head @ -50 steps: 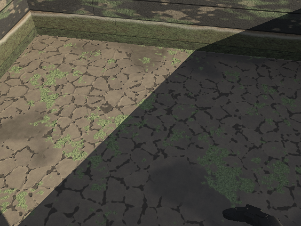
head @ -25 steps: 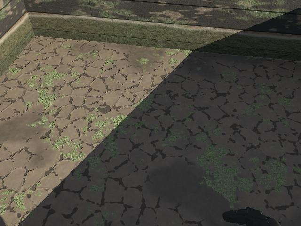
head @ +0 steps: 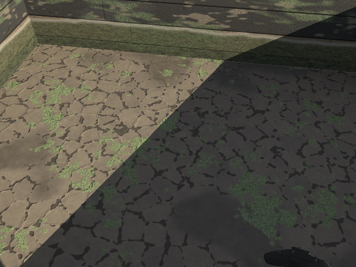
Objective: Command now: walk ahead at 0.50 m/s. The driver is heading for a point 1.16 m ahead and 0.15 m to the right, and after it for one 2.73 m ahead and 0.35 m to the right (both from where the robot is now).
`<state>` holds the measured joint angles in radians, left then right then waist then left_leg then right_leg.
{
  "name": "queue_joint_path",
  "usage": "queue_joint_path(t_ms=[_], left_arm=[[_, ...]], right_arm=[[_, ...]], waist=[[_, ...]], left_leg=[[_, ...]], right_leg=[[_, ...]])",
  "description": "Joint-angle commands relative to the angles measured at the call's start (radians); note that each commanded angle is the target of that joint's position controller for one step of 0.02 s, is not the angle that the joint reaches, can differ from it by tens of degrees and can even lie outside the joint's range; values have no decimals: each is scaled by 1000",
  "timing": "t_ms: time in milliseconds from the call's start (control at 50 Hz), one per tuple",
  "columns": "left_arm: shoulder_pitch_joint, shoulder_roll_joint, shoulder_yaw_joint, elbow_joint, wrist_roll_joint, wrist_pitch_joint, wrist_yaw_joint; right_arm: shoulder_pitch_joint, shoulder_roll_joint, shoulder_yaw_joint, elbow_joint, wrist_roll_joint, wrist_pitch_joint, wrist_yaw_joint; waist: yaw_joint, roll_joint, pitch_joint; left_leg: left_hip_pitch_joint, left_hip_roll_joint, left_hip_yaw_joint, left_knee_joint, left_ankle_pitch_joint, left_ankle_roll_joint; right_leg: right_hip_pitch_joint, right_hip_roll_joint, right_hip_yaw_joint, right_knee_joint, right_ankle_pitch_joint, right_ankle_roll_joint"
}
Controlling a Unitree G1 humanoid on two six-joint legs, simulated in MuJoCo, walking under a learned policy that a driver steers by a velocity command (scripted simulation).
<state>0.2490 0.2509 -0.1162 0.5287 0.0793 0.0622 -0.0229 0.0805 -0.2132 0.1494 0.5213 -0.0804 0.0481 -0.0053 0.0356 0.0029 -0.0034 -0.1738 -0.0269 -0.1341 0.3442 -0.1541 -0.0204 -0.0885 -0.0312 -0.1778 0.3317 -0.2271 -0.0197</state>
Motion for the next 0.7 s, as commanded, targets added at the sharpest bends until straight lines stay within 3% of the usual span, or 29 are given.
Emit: queue_joint_path(t_ms=[20, 700], left_arm=[[-32, 92, 29, -83, 0, -15, 2], [-39, 91, 25, -78, 1, -15, 0]], right_arm=[[-99, -73, -26, -100, 0, -18, -3], [-87, -75, -24, -100, -2, -17, -6]], waist=[[-1, 10, -61], [-4, 10, -63]], left_leg=[[-27, 62, -67, -29, 213, 34], [-23, 69, -67, -40, 202, 30]], right_leg=[[46, -96, 139, -68, 82, -30], [49, -87, 165, -76, 106, -32]])
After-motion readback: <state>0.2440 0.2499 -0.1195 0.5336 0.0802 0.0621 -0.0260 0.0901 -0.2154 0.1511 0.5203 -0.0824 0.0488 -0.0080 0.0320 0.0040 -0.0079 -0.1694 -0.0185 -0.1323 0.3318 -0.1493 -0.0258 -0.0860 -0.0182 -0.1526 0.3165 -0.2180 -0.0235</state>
